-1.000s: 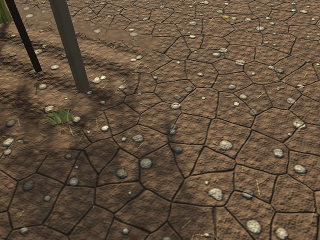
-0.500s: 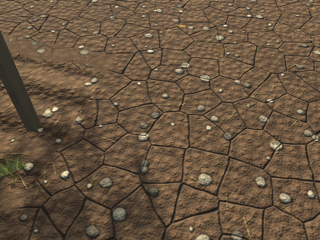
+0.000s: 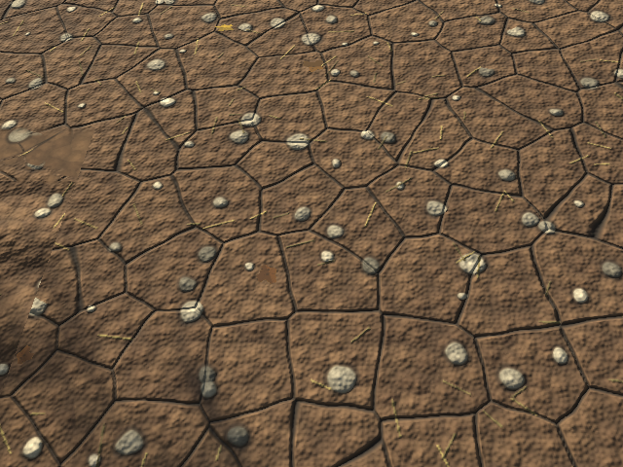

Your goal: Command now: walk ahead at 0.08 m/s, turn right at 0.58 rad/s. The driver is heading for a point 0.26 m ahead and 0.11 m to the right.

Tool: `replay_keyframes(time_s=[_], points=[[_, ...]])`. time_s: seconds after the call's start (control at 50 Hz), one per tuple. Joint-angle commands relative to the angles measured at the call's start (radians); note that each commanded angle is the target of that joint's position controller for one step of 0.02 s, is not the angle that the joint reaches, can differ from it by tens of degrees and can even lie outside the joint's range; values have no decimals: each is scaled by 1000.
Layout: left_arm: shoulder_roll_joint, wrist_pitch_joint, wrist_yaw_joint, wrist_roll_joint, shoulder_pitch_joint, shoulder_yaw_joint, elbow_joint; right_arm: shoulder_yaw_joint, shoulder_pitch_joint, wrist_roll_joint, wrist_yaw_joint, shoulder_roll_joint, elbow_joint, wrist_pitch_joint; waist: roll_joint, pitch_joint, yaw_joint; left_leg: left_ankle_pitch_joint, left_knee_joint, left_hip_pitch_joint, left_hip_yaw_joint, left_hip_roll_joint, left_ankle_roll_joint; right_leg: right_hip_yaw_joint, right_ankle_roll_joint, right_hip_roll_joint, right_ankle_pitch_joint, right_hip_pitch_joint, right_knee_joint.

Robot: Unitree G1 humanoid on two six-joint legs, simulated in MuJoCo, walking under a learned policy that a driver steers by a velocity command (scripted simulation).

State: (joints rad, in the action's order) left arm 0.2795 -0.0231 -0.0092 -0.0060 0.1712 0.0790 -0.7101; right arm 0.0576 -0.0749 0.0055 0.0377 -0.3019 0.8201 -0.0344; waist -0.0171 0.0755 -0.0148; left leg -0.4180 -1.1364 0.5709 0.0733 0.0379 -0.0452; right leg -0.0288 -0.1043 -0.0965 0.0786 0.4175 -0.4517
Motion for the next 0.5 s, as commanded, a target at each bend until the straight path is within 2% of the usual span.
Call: replay_keyframes(time_s=[0.02, 0.04, 0.06, 0.1, 0.12, 0.18, 0.22, 0.24, 0.26, 0.28, 0.3, 0.32, 0.34, 0.36, 0.38, 0.4, 0.42, 0.46, 0.5], points=[[169, -6, 23, 5, 6, 46, 82, 19, -121, 7, 16, -67, -23, 15, 79, -231, 42, 62, 100, -26, 12, -10, -27, -282, -174, 257, -307, -162, 123], [173, 2, 30, 10, 8, 47, 87, 20, -103, 6, 18, -70, -30, 19, 88, -238, 35, 82, 132, -17, 20, -13, -36, -296, -166, 253, -238, -168, 123], [167, 8, 36, 16, 6, 45, 93, 20, -88, 3, 17, -72, -37, 20, 93, -246, 31, 116, 175, -16, 27, -12, -39, -312, -155, 241, -64, -166, 138], [164, 15, 44, 22, -6, 42, 104, 21, -35, -3, 9, -75, -57, 17, 136, -212, 13, 166, 280, -10, 27, -20, -35, -365, -132, 218, 296, -138, 188], [169, 15, 46, 19, -3, 42, 105, 21, -15, -5, 5, -78, -66, 11, 161, -196, 5, 170, 325, -13, 27, -26, -33, -393, -128, 219, 367, -134, 202], [173, 12, 47, 17, 29, 44, 102, 22, 14, -11, -10, -82, -81, -23, 173, -181, -16, 154, 448, -59, 25, -44, -19, -434, -124, 224, 411, -156, 193], [171, 14, 43, 17, 39, 41, 105, 26, 5, -18, -20, -86, -83, -45, 178, -176, -15, 121, 518, -132, 12, -60, 2, -460, -121, 220, 434, -146, 175], [165, 16, 41, 18, 36, 38, 108, 28, -16, -23, -25, -87, -81, -54, 181, -169, -1, 116, 566, -187, 4, -64, 15, -474, -117, 212, 456, -126, 165], [155, 19, 40, 21, 18, 33, 113, 32, -59, -27, -27, -83, -69, -62, 173, -158, 33, 156, 651, -274, -9, -62, 31, -473, -101, 191, 487, -84, 143], [127, 22, 41, 18, 8, 24, 117, 38, -101, -23, -26, -89, -54, -66, 149, -137, 60, 203, 741, -363, -17, -37, 50, -438, -70, 149, 465, -35, 85], [66, 21, 43, 13, 14, 5, 124, 47, -169, -1, -21, -129, -44, -68, 71, -170, 76, 195, 784, -505, 89, 100, 96, -357, -15, 88, 474, 60, -84], [8, 14, 45, 14, 28, -11, 145, 55, -203, 30, -15, -198, -46, -59, -143, -166, 48, 203, 854, -586, 342, 282, 192, -147, 47, -51, 498, 228, -340], [99, 0, 42, 4, 9, 10, 186, 65, -201, 39, -25, -215, -45, -59, -230, -101, 35, 252, 882, -527, 541, 384, 301, -138, 68, -13, 536, 354, -477], [153, -1, 39, 0, 30, 25, 163, 50, -151, 18, -25, -152, -68, -58, -156, -85, 25, 301, 858, -517, 461, 356, 308, -163, 92, 31, 473, 355, -561], [157, 7, 37, 2, 48, 30, 136, 38, -123, 6, -24, -107, -76, -52, -118, -85, 18, 362, 836, -515, 342, 287, 265, -152, 114, 40, 417, 339, -594], [137, 16, 39, 3, 59, 28, 123, 32, -110, 0, -23, -95, -82, -43, -111, -99, 15, 400, 830, -521, 271, 240, 233, -136, 131, 46, 372, 328, -607], [113, 21, 36, 3, 52, 23, 124, 27, -109, -3, -21, -92, -78, -37, -121, -89, 17, 532, 828, -504, 219, 226, 232, -125, 148, 51, 329, 312, -609], [61, 22, 30, 9, 31, 6, 130, 24, -121, 3, -18, -91, -66, -30, -121, -108, 18, 724, 821, -461, 102, 181, 231, -66, 167, 62, 263, 214, -522], [24, 21, 23, 7, -13, -11, 142, 26, -122, -1, -16, -104, -56, -20, -137, -128, 33, 770, 807, -436, 34, 150, 221, -9, 173, 84, 215, 105, -379]])
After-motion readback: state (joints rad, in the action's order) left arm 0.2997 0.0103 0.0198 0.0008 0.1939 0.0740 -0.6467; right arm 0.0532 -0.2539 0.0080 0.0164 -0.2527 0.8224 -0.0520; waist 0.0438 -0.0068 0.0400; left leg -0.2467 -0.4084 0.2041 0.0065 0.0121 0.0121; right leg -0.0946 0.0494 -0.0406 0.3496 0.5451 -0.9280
